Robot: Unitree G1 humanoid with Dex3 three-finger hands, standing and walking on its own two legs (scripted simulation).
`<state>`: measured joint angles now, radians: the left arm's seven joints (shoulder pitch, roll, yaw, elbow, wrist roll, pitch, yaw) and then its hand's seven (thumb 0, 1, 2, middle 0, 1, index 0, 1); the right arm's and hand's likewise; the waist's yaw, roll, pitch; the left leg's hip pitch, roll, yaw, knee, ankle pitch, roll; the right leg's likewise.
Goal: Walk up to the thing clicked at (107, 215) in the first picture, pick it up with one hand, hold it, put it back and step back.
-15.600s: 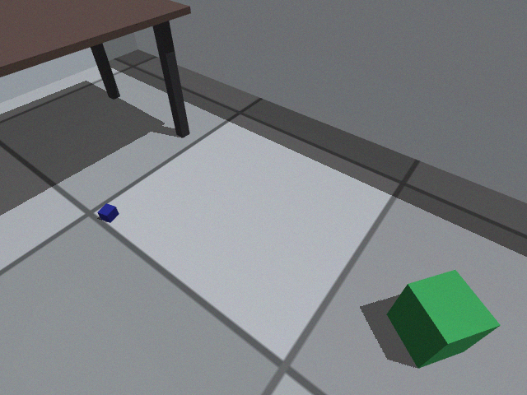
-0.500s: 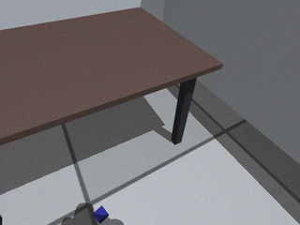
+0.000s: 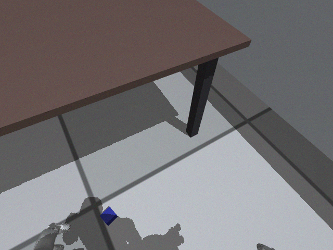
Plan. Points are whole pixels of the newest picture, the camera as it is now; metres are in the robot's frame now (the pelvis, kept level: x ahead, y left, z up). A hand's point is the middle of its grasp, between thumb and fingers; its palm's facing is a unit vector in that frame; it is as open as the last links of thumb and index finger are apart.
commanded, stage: rise first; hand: left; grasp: from above
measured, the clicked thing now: (108, 216) +0.36 +0.30 -0.72
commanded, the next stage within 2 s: none
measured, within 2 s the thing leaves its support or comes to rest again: neither
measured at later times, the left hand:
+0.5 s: hand out of the picture +0.13 +0.29 -0.24, palm faces -0.16 -0.75 -0.64, open 13.8 cm
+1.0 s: hand (81, 234) +0.24 +0.33 -0.44, palm faces -0.22 -0.26 -0.94, open 13.5 cm
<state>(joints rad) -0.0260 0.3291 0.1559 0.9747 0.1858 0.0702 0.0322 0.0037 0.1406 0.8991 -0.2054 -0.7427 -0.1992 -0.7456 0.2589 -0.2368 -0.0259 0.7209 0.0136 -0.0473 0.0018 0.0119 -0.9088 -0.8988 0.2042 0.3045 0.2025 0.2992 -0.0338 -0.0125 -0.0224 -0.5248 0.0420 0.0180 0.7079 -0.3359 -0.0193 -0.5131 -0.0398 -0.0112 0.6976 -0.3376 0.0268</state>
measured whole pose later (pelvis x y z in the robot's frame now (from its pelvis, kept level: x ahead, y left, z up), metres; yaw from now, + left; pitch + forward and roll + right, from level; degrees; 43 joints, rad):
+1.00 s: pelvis -0.08 -0.01 -0.29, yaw -2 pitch +35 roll -3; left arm -0.52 0.44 0.21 1.11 0.75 0.25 0.57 0.00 -0.43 0.95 -0.23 -0.84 -0.20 -0.88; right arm 0.03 -0.25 -0.01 0.80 -0.09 -0.16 0.03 0.01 -0.88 -0.89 0.20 0.30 0.20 0.30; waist -0.04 -0.01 -0.18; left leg -1.94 0.06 -0.09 1.99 -0.66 -0.05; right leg -1.91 -0.01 -0.02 1.96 -0.66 0.01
